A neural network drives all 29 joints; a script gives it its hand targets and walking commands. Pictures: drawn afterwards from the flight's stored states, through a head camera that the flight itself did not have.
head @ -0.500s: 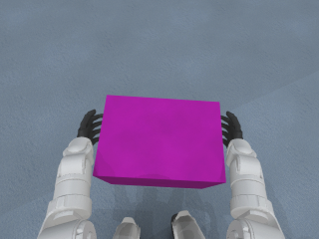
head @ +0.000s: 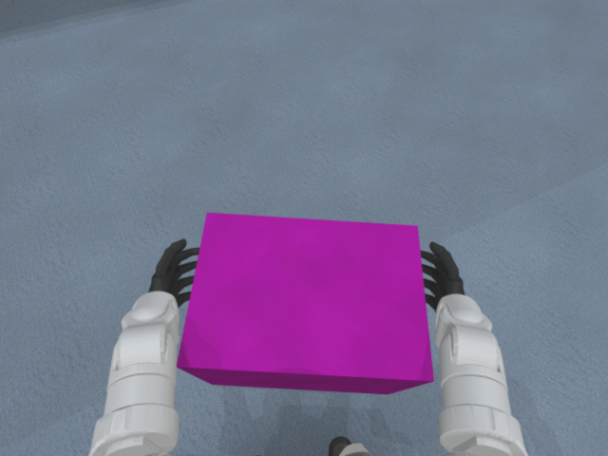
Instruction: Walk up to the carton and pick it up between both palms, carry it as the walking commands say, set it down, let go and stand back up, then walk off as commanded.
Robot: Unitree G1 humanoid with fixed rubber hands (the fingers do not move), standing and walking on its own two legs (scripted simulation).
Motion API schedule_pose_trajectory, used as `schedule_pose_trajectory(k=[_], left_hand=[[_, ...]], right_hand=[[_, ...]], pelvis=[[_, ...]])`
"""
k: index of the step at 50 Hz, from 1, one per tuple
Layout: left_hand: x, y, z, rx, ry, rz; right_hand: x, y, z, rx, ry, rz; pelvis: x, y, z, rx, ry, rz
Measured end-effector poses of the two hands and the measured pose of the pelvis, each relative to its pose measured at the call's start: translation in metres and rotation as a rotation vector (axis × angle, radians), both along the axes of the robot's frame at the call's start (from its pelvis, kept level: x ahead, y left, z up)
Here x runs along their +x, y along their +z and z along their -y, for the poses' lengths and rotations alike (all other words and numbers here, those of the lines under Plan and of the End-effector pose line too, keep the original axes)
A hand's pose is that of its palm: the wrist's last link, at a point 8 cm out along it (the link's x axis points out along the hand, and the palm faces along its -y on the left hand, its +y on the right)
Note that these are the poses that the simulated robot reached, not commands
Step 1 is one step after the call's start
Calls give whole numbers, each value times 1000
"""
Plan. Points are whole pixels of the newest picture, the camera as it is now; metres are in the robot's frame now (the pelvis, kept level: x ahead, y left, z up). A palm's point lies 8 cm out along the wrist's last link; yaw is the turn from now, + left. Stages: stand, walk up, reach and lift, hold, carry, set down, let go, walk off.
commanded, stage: reach and lift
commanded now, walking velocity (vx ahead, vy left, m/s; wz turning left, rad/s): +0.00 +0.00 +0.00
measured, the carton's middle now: (305, 312) +0.35 -0.02 -0.10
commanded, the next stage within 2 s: none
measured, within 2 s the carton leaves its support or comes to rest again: neither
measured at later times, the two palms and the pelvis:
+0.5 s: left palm (146, 294) +0.34 +0.17 +0.03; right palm (472, 294) +0.32 -0.21 +0.03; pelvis +0.02 +0.00 +0.03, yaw +0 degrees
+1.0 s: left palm (122, 286) +0.32 +0.17 +0.09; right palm (496, 285) +0.31 -0.21 +0.09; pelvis +0.04 +0.00 +0.05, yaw +0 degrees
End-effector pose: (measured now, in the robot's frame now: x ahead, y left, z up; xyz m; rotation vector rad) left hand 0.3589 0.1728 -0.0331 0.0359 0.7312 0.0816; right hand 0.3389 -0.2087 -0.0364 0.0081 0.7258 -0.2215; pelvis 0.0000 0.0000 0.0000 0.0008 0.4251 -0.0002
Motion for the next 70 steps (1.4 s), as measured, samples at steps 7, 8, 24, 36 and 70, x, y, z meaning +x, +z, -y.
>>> schedule_pose_trajectory(k=[7,8,24,36,70], left_hand=[[-6,18,1,1,-5,4],[-7,20,1,1,-6,5],[-21,65,1,10,-5,34],[-28,98,0,13,1,77],[-46,123,-8,10,42,92]], right_hand=[[-7,19,0,-10,-2,3],[-8,22,0,-11,-2,4],[-19,67,0,-16,-1,30],[-24,100,-1,-17,0,72],[-27,127,-9,-30,40,92]], pelvis=[[4,12,0,-3,1,66],[5,13,0,-3,1,76],[14,34,1,-2,4,236],[24,41,2,-3,6,370],[28,46,4,-2,9,499]])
